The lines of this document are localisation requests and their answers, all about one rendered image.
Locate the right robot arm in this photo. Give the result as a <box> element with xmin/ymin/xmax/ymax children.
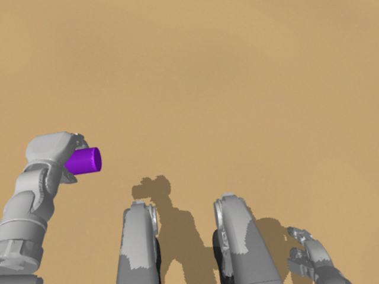
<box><xmin>313</xmin><ymin>266</ymin><xmax>352</xmax><ymax>284</ymax></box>

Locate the right robot foot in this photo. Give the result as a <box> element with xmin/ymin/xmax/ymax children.
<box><xmin>213</xmin><ymin>230</ymin><xmax>235</xmax><ymax>284</ymax></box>

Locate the left robot arm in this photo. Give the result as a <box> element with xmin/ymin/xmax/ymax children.
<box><xmin>0</xmin><ymin>159</ymin><xmax>63</xmax><ymax>284</ymax></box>

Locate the left robot hand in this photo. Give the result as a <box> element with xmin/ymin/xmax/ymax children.
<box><xmin>25</xmin><ymin>131</ymin><xmax>89</xmax><ymax>184</ymax></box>

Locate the right robot hand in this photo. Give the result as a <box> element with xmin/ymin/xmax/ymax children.
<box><xmin>287</xmin><ymin>227</ymin><xmax>334</xmax><ymax>280</ymax></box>

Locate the can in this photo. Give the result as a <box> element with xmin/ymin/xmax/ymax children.
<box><xmin>64</xmin><ymin>147</ymin><xmax>102</xmax><ymax>175</ymax></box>

